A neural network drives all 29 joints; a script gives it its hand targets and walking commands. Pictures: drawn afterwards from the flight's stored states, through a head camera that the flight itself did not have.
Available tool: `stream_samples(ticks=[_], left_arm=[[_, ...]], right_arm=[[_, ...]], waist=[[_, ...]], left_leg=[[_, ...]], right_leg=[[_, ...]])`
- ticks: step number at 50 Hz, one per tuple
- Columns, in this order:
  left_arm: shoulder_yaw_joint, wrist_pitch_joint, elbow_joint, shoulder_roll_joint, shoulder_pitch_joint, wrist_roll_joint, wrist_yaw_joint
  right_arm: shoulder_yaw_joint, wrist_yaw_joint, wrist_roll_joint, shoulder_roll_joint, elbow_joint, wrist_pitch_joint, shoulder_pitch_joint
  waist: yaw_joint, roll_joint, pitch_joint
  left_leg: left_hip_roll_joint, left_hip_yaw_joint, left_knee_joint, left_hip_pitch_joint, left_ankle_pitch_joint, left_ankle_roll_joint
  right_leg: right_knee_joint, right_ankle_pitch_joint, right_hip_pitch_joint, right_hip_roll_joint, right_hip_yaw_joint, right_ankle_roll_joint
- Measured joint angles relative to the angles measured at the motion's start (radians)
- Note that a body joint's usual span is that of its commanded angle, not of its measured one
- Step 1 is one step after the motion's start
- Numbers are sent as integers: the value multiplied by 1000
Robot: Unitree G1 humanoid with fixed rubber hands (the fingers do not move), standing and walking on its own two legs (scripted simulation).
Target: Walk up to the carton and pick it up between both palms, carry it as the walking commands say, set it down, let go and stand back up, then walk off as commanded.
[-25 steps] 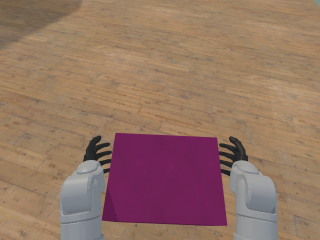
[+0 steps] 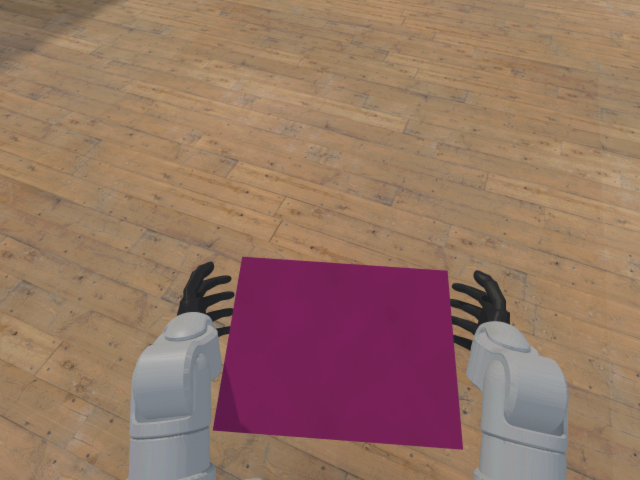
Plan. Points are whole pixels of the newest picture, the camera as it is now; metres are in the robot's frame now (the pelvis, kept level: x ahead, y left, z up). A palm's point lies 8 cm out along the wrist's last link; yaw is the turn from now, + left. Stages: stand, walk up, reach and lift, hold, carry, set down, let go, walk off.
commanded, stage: carry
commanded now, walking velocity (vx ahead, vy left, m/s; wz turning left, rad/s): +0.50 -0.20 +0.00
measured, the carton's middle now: (336, 355) +0.29 +0.00 -0.05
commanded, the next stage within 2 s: none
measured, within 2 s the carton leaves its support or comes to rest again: neither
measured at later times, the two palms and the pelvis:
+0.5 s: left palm (298, 129) +0.61 +0.06 +0.08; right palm (512, 144) +0.57 -0.27 +0.08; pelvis +0.31 -0.08 +0.00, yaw -4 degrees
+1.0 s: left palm (309, 75) +0.75 +0.05 +0.09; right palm (497, 83) +0.73 -0.28 +0.09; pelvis +0.47 -0.10 +0.01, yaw -4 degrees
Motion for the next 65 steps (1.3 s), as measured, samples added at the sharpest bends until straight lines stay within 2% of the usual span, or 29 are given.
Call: stream_samples(ticks=[7, 10, 11, 13, 15, 16, 18, 20, 22, 25, 27, 29, 30, 31, 33, 36, 39, 43, 47, 53, 56, 58, 59, 60, 62, 63, 65], left_arm=[[4, -1, -40, 3, 15, -2, -16], [6, 20, -50, 3, 17, 5, -18], [14, 26, -49, 4, 16, 10, -18], [33, 33, -34, 4, 21, 15, -18], [39, 37, -12, 4, 18, 15, -18], [38, 37, -1, 3, 15, 13, -16], [34, 33, 13, 2, 5, 12, -17], [38, 25, 8, -1, -11, 20, -22], [43, 17, -8, -3, -26, 28, -26], [39, 16, -36, -7, -40, 32, -31], [22, 4, -25, -7, -42, 41, -40], [14, 6, -12, -7, -38, 42, -33], [13, 10, -11, -6, -33, 38, -26], [14, 13, -13, -5, -28, 32, -20], [19, 13, -19, -4, -23, 22, -17], [26, 6, -35, -2, -12, 13, -25], [30, 12, -48, 2, 7, 6, -24], [26, 24, -48, 3, 11, 2, -9], [22, 33, -35, 3, 13, 2, -5], [26, 34, -27, 4, 17, 15, -19], [24, 37, -30, 3, 13, 12, -16], [12, 36, -37, 0, 0, 10, -7], [8, 33, -38, -1, -4, 12, -5], [7, 32, -40, -1, -6, 15, -6], [12, 34, -48, -1, -7, 19, -10], [20, 34, -48, 0, -8, 22, -14], [41, 35, -35, 0, -7, 23, -21]], right_arm=[[7, 50, -23, -1, -17, -13, 7], [8, 59, -30, -1, -10, 0, 1], [12, 63, -33, 1, 7, -3, -6], [23, 62, -39, 3, 54, -6, -20], [30, 38, -33, 2, 66, 2, -14], [33, 22, -25, 1, 62, 5, -5], [32, -8, -5, 0, 47, 10, 5], [30, -28, 10, 1, 32, 8, -6], [26, -30, 12, 4, 20, 2, -25], [12, -8, -2, 7, -10, 5, -43], [-9, 16, -13, 0, -6, 6, -53], [-16, 21, -12, -4, 8, 11, -56], [-14, 12, -9, -2, 9, 14, -51], [-10, 0, -5, 4, 4, 15, -44], [3, -18, 2, 7, -7, 14, -33], [13, -7, -2, 5, -17, 10, -30], [21, 22, -14, 3, -3, 2, -21], [18, 39, -29, 4, 15, 5, -26], [18, 27, -23, 2, 21, 15, -18], [23, 9, -12, 3, 29, 20, -20], [28, 2, -8, 1, 13, 22, -9], [18, 6, -9, 0, -7, 18, -8], [12, 9, -10, 1, -9, 15, -12], [8, 10, -10, 2, -10, 15, -17], [8, 9, -12, 5, -11, 21, -30], [13, 10, -13, 6, -2, 17, -34], [24, 17, -16, 6, 28, 5, -33]], waist=[[8, -33, -66], [8, -53, -93], [7, -70, -98], [-5, -71, -101], [-22, -50, -91], [-30, -41, -85], [-39, -25, -75], [-42, -17, -58], [-40, -16, -39], [-35, -27, -24], [-23, -1, -29], [-17, 12, -24], [-17, 10, -21], [-17, 5, -18], [-16, -5, -11], [-13, -2, -8], [-7, -21, -35], [-5, -28, -70], [-5, -28, -91], [-17, -18, -105], [-9, -15, -97], [4, -29, -90], [6, -32, -85], [5, -31, -78], [1, -21, -69], [1, -25, -73], [-5, -43, -82]], left_leg=[[-27, 65, -322, -34, 160, 19], [-43, 111, -466, 37, 263, 38], [-48, 129, -466, 61, 301, 60], [-40, 153, -437, 99, 237, 80], [-28, 153, -471, 156, 194, 72], [-23, 149, -504, 188, 197, 51], [-12, 141, -570, 245, 203, 31], [3, 139, -608, 289, 196, 16], [20, 139, -619, 327, 174, -6], [41, 124, -538, 356, 89, -50], [70, 74, -377, 303, 17, -63], [43, 5, -229, 230, -63, -58], [22, -10, -207, 205, -90, -51], [3, -14, -222, 188, -97, -44], [-27, -6, -320, 175, -54, -33], [-38, 15, -496, 203, 182, -13], [-42, 28, -485, 236, 134, 2], [-46, 32, -451, 246, 114, -4], [-50, 35, -427, 260, 152, -9], [-61, 43, -502, 322, 197, 4], [-50, 35, -353, 254, 257, 15], [-67, 23, -261, 178, 107, 8], [-78, 19, -286, 155, 65, 7], [-85, 20, -355, 146, 93, 8], [-85, 36, -520, 161, 327, 21], [-86, 47, -516, 168, 324, 39], [-100, 58, -473, 168, 204, 67]], right_leg=[[-85, -107, 192, 49, 11, 4], [-38, -199, 259, 47, 31, 18], [38, -241, 252, 29, 47, 26], [338, -222, 137, 8, 103, 55], [595, -217, 8, 24, 173, 71], [634, -200, -38, 20, 189, 76], [546, -164, -97, -7, 195, 90], [364, -110, -126, -28, 183, 101], [200, -20, -139, -35, 157, 108], [9, 206, -103, -40, 100, 101], [65, 105, -100, -24, 75, 63], [99, 21, -96, -18, 71, 39], [98, 9, -88, -22, 72, 46], [93, 6, -78, -27, 74, 58], [82, -13, -57, -34, 75, 48], [94, -51, -25, -28, 74, 48], [113, -94, -1, -33, 86, 61], [157, -104, 3, -44, 93, 74], [166, -79, 24, -52, 97, 84], [173, -22, 44, -60, 100, 99], [39, -17, 135, -51, 84, 98], [-8, -18, 160, -58, 85, 86], [-6, -22, 162, -63, 86, 83], [7, -30, 164, -67, 88, 83], [73, -77, 160, -71, 95, 94], [126, -119, 145, -79, 104, 102], [201, -233, 114, -84, 143, 107]])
